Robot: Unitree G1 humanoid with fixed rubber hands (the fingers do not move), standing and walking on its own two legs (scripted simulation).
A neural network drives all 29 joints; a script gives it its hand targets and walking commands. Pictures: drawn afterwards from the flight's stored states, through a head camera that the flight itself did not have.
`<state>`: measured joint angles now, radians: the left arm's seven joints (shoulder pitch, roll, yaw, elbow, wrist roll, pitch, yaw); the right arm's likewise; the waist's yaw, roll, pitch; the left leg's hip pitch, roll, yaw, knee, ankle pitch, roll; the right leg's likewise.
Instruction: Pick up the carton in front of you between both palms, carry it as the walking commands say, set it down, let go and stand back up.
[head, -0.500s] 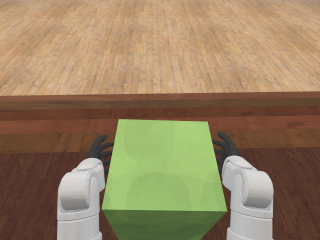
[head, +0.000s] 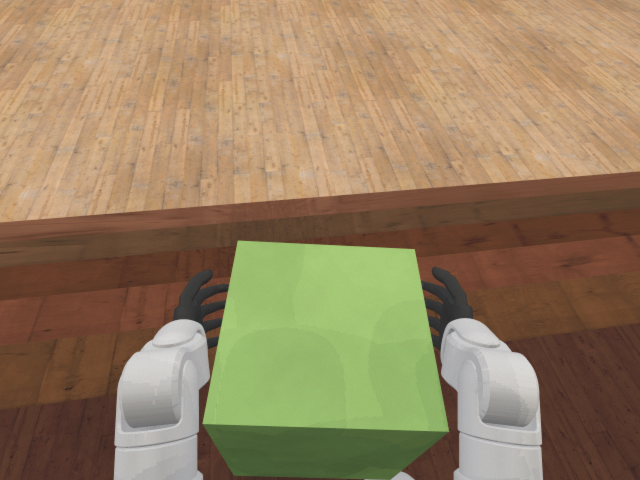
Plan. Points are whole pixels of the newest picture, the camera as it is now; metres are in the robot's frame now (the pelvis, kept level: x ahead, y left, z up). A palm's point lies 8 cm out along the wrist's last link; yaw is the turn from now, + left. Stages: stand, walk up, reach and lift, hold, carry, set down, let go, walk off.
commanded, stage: carry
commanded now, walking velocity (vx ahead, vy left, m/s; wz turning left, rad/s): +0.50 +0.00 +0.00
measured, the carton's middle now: (319, 368) +0.26 -0.01 -0.01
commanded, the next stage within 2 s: none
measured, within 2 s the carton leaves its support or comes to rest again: neither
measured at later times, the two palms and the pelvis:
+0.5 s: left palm (227, 115) +0.67 +0.14 +0.09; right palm (393, 104) +0.71 -0.16 +0.09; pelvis +0.31 -0.04 -0.01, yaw +3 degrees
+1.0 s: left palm (260, 43) +1.01 +0.11 +0.07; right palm (388, 44) +0.99 -0.20 +0.08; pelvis +0.63 -0.02 -0.06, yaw +1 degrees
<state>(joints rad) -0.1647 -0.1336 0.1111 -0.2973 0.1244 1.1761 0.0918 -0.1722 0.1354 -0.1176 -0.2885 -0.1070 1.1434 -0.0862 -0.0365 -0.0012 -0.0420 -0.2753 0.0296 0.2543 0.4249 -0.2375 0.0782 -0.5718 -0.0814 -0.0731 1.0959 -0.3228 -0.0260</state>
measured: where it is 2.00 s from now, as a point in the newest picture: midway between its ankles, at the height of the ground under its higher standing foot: (296, 244)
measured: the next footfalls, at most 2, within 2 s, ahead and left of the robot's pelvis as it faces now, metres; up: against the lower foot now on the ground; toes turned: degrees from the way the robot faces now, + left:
right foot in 0.24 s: +0.35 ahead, -0.10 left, +0.00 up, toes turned -6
left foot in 0.68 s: +0.52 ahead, +0.07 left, +0.00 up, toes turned +1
